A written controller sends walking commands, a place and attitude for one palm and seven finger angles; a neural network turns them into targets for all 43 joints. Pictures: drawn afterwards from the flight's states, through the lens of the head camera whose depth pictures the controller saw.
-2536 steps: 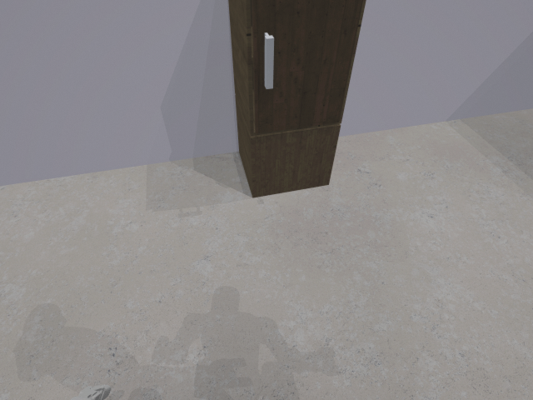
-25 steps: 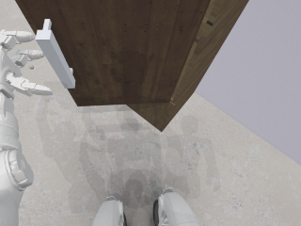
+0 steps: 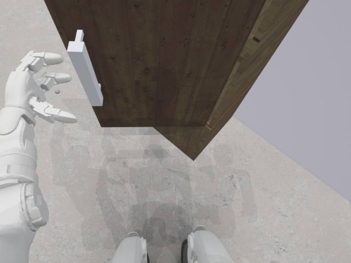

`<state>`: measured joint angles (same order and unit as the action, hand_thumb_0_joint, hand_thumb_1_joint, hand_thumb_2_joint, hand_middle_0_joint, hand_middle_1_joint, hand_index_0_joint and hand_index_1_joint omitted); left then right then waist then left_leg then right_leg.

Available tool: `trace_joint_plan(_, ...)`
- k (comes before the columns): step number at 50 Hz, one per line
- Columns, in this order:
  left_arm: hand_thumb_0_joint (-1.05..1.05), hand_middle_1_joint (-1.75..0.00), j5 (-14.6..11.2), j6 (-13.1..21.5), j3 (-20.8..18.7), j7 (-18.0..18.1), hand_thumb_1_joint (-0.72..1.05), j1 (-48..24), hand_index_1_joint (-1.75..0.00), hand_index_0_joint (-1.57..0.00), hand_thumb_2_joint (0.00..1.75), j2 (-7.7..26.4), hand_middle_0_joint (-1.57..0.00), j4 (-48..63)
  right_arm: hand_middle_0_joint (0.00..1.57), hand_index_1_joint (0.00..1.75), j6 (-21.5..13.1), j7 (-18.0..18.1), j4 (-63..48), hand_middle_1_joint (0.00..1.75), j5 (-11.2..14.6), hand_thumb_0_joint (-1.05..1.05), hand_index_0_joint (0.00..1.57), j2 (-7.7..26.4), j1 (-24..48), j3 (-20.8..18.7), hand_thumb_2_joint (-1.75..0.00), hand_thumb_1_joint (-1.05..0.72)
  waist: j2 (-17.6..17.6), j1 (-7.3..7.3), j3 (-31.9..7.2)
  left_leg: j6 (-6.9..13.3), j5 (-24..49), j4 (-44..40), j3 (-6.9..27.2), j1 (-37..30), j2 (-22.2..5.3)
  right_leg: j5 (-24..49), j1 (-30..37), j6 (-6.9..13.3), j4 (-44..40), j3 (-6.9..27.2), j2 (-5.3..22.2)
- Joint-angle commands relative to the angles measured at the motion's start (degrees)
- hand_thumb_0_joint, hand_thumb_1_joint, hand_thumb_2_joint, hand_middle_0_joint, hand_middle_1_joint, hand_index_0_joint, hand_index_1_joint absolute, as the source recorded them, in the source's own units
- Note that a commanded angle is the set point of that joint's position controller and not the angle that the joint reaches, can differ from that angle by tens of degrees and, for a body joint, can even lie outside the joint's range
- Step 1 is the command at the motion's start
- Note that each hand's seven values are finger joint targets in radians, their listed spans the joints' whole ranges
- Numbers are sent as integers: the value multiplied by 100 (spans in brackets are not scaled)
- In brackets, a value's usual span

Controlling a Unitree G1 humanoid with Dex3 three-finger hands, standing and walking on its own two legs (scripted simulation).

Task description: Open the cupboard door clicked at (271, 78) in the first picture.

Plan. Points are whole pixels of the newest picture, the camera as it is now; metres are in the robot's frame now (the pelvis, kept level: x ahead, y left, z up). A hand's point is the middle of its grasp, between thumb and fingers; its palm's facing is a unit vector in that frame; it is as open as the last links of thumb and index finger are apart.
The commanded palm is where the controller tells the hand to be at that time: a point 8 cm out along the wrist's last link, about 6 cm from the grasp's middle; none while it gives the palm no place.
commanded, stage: move the hooked fingers beside the handle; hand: left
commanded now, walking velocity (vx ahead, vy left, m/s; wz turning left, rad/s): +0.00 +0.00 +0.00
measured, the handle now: (89, 71) +0.53 +0.18 +0.05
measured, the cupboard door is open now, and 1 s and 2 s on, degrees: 44 44 44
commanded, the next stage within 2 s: slide the fingers in behind the handle in 0.22 s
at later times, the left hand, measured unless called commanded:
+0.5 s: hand (62, 90) +0.47 +0.23 +0.06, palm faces -0.01 -1.00 -0.01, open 14.0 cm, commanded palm +0.45 +0.27 +0.06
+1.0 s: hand (79, 89) +0.48 +0.19 +0.06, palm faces +0.00 -1.00 -0.02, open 14.0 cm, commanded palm +0.45 +0.24 +0.06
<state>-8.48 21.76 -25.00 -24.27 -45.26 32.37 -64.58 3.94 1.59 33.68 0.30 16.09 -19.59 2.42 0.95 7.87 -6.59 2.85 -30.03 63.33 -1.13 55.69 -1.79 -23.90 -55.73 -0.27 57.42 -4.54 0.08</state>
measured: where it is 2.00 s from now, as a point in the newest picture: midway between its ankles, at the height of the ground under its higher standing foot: outside the picture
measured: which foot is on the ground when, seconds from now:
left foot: down 0.00-1.00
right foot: down 0.00-1.00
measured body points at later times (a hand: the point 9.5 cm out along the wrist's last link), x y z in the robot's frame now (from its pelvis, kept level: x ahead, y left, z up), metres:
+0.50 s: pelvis -0.01 -0.01 +0.00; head +0.12 +0.02 +0.43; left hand +0.47 +0.28 +0.06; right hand +0.02 -0.28 -0.11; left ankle -0.01 +0.08 -0.66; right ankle +0.03 -0.13 -0.66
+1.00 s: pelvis +0.00 -0.01 +0.00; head +0.13 +0.01 +0.43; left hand +0.47 +0.25 +0.06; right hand +0.04 -0.28 -0.12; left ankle -0.01 +0.08 -0.66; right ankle +0.03 -0.13 -0.66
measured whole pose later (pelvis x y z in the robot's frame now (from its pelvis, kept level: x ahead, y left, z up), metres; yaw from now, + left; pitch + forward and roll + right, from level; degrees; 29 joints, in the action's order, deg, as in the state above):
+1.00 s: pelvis +0.00 -0.01 +0.00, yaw +0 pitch +22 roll -3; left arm -7.5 24.4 -23.0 -17.9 -45.1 27.7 -62.4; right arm 2.8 0.9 34.4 0.1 15.3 -20.1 2.2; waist 1.3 8.0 -6.6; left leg 1.9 -29.9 63.9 -1.3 56.1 -2.0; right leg -24.5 -57.0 0.7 59.4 -4.3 -0.2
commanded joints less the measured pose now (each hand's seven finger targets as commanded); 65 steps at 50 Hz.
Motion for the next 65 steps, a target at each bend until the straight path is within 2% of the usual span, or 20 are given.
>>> trace_joint_plan(1, 0, -120, -37, 638, -521, 221, -50, -2236, -120, -30, 30, 1898, -30, 1635, 20, 30, -91, 40, -321, 30, -58, 0, 20, 1061, -990, -388, -90, -90, 1053, -92, -3003, -330, 3329, -721, 571, -2346, -29, 1653, 1049, 192, -295, 156, -248)
trace_joint_plan(3, 0, -120, -7, 727, -424, 280, -50, -2113, -120, -30, 30, 1733, -30, 1763, 20, 30, -96, 1, -321, 30, -66, 0, 20, 1019, -958, -390, -90, -90, 1223, -111, -3061, -402, 3615, -701, 601, -2618, -62, 1633, 920, 191, -304, 129, -265)
trace_joint_plan(4, 0, -120, -59, 744, -391, 276, -50, -2178, -120, -30, 30, 1688, -30, 1757, 20, 30, -88, -1, -316, 30, -63, 0, 20, 1029, -986, -396, -90, -90, 988, -23, -2946, -379, 3651, -681, 614, -2579, -81, 1679, 926, 191, -312, 109, -297)
trace_joint_plan(6, 0, -120, -55, 621, -386, 230, -50, -2072, -120, -30, 30, 1655, -30, 1333, 20, 30, -60, 14, -251, 30, -36, 0, 20, 1061, -974, -392, -90, -90, 647, 50, -2621, -292, 3109, -736, 560, -2187, -77, 1564, 1007, 156, -392, 135, -287)
trace_joint_plan(9, 0, -120, -74, 426, -260, 103, -50, -2184, -120, -30, 30, 1576, -30, 1076, 20, 30, -63, 60, -294, 30, -1, 0, 20, 1078, -956, -348, -90, -90, 687, 93, -2330, -202, 2524, -822, 493, -1790, -4, 1410, 1094, 187, -436, 167, -262)
trace_joint_plan(12, 0, -120, -22, 410, -236, 78, -50, -2246, -120, -30, 30, 1632, -30, 1134, 20, 30, -70, 81, -252, 30, -13, 0, 20, 1084, -983, -353, -90, -90, 799, 98, -2409, -212, 2473, -826, 518, -1888, -16, 1312, 935, 180, -446, 168, -243)
trace_joint_plan(15, 0, -120, -120, 618, -357, 71, -50, -2220, -120, -30, 30, 1693, -30, 1550, 20, 30, -105, 64, -247, 30, -45, 0, 20, 1077, -1017, -382, -90, -90, 914, -11, -2923, -276, 2961, -750, 552, -2298, -36, 1499, 1007, 194, -391, 169, -269)
trace_joint_plan(18, 0, -120, -161, 612, -130, 96, -50, -2365, -120, -30, 30, 1361, -30, 1289, 20, 30, -123, 60, -177, 30, -23, 0, 20, 1043, -977, -369, -90, -90, 708, 140, -2534, -225, 2505, -761, 535, -1970, -22, 1316, 922, 165, -441, 178, -263)
trace_joint_plan(20, 0, -120, -162, 567, -109, 103, -50, -2243, -120, -30, 30, 1288, -30, 1208, 20, 30, -134, 59, -171, 30, -24, 0, 20, 1053, -998, -381, -90, -90, 724, 102, -2540, -219, 2469, -794, 522, -1971, -15, 1294, 947, 179, -445, 164, -261)
trace_joint_plan(22, 0, -120, -95, 490, -311, 171, -50, -2058, -120, -30, 30, 1556, -30, 1156, 20, 30, -115, 60, -201, 30, -22, 0, 20, 1071, -1026, -385, -90, -90, 624, 17, -2578, -182, 2447, -790, 469, -1766, 15, 1406, 1167, 172, -442, 206, -245)
trace_joint_plan(26, 0, -120, -55, 527, -232, 303, -50, -1979, -120, -30, 30, 1438, -30, 1526, 20, 30, -106, 18, -268, 30, -24, 0, 20, 1012, -1000, -393, -90, -90, 894, -74, -2689, -232, 2749, -821, 464, -2027, 6, 1541, 1183, 186, -434, 184, -243)
trace_joint_plan(30, 0, -120, -105, 598, -195, 443, -50, -1946, -120, -30, 30, 1278, -30, 1630, 20, 30, -112, 2, -286, 30, -24, 0, 20, 986, -973, -402, -90, -90, 645, -25, -2710, -190, 2652, -809, 423, -1926, 15, 1634, 1351, 168, -455, 225, -264)
trace_joint_plan(34, 0, -120, -63, 623, 57, 523, -50, -2043, -120, -30, 30, 965, -30, 1631, 20, 30, -149, -5, -284, 30, -14, 0, 20, 963, -934, -407, -90, -90, 780, 35, -2470, -199, 2467, -850, 433, -1936, 24, 1449, 1151, 190, -459, 198, -249)
trace_joint_plan(36, 0, -120, -5, 582, 23, 569, -50, -2106, -120, -30, 30, 1040, -30, 1316, 20, 30, -142, 2, -216, 30, -14, 0, 20, 984, -926, -396, -90, -90, 532, 93, -2227, -174, 2122, -858, 412, -1670, 26, 1293, 1123, 163, -511, 230, -236)
trace_joint_plan(40, 0, -120, 13, 644, 9, 601, -50, -2224, -120, -30, 30, 1038, -30, 1454, 20, 30, -190, 8, -246, 30, -27, 0, 20, 959, -936, -394, -90, -90, 661, 31, -2658, -168, 2262, -798, 394, -1728, 67, 1491, 1325, 171, -430, 278, -219)
trace_joint_plan(42, 0, -120, 8, 675, 46, 623, -50, -2421, -120, -30, 30, 1023, -30, 1424, 20, 30, -206, 12, -204, 30, -30, 0, 20, 954, -916, -383, -90, -90, 575, 112, -2554, -160, 2168, -773, 406, -1651, 56, 1439, 1268, 154, -439, 286, -213)
trace_joint_plan(50, 0, -120, 12, 675, 48, 658, -50, -2090, -120, -30, 30, 909, -30, 1593, 20, 30, -217, -29, -255, 30, -33, 0, 20, 920, -945, -411, -90, -90, 705, -30, -3018, -184, 2748, -712, 380, -1898, 55, 1889, 1464, 163, -336, 282, -222)
trace_joint_plan(54, 0, -120, -41, 612, 254, 750, -50, -2179, -120, -30, 30, 576, -30, 1581, 20, 30, -207, -55, -246, 30, -28, 0, 20, 888, -953, -416, -90, -90, 565, 86, -2648, -165, 2665, -739, 375, -1810, 53, 1847, 1357, 158, -397, 245, -240)
trace_joint_plan(55, 0, -120, -30, 611, 76, 788, -50, -2126, -120, -30, 30, 769, -30, 1573, 20, 30, -199, -54, -213, 30, -34, 0, 20, 915, -965, -434, -90, -90, 485, 7, -2728, -178, 2623, -748, 376, -1751, 50, 1861, 1469, 149, -390, 267, -231)
trace_joint_plan(65, 0, -120, 54, 744, 155, 1010, -50, -1917, -120, -30, 30, 561, -30, 1730, 20, 30, -226, -91, -248, 30, -47, 0, 20, 839, -938, -441, -90, -90, 493, -44, -2786, -166, 2591, -774, 275, -1652, 104, 2061, 1737, 152, -389, 329, -205)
